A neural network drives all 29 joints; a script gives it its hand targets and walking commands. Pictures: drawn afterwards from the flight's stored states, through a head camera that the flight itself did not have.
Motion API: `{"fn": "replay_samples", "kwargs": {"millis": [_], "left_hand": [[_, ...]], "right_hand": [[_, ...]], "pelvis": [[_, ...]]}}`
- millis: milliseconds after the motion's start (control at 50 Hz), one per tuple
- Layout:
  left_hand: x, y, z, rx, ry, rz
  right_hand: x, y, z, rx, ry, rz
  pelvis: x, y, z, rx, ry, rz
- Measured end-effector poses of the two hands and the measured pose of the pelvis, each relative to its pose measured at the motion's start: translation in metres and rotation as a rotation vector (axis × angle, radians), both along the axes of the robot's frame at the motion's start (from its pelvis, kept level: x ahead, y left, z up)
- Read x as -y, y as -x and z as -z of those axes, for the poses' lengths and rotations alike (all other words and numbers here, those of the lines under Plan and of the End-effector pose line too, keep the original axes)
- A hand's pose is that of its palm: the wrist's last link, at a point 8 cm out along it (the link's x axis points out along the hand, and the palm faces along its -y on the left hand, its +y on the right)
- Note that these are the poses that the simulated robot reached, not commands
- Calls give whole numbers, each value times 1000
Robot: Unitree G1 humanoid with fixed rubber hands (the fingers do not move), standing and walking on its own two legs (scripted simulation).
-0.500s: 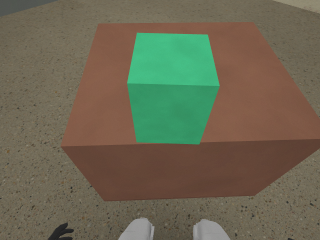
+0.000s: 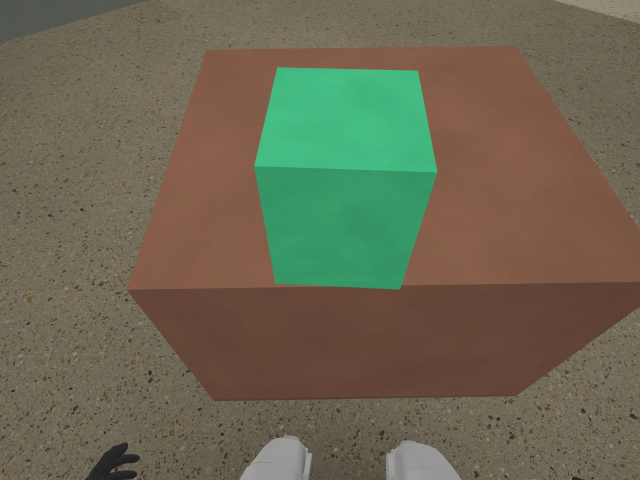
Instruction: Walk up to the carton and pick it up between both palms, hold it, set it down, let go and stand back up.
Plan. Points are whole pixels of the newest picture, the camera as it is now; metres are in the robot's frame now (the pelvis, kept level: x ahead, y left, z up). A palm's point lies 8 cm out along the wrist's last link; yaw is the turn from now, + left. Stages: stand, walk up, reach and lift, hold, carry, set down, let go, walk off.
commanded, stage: walk up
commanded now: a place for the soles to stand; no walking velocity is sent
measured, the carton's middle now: (341, 184) +0.50 +0.01 +0.05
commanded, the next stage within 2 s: none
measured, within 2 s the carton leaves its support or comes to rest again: neither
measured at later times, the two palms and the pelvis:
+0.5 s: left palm out of the picture +0.07 +0.30 -0.11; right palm out of the picture +0.08 -0.32 -0.10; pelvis +0.00 -0.01 +0.00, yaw +2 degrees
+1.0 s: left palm out of the picture +0.06 +0.31 -0.11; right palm out of the picture +0.08 -0.31 -0.10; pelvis -0.01 +0.00 +0.00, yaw +4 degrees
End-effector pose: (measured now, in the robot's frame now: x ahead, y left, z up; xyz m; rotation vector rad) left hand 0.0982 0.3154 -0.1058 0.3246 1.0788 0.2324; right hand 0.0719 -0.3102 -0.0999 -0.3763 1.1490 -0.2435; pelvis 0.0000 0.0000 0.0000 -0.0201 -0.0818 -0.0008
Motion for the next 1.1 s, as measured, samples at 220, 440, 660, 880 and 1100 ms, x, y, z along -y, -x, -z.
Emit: {"fn": "replay_samples", "kwargs": {"millis": [220,440,660,880,1100], "left_hand": [[10,20,4,-11,31,-41],[8,23,5,-30,15,-53],[7,31,5,-34,33,-65],[12,34,3,-34,26,-82],[9,34,4,-32,21,-83]], "right_hand": [[-4,-4,5,-10,-11,-31],[8,-4,-1,-13,4,-27],[-5,-6,2,-22,-7,-42],[4,-9,2,-21,-8,-47],[6,-8,-1,-26,1,-48]], "pelvis": [[0,5,0,7,-4,-38],[9,4,-1,3,-2,-34],[-1,5,-2,5,7,-53],[9,5,-3,4,0,-61],[10,6,-3,3,5,-62]]}}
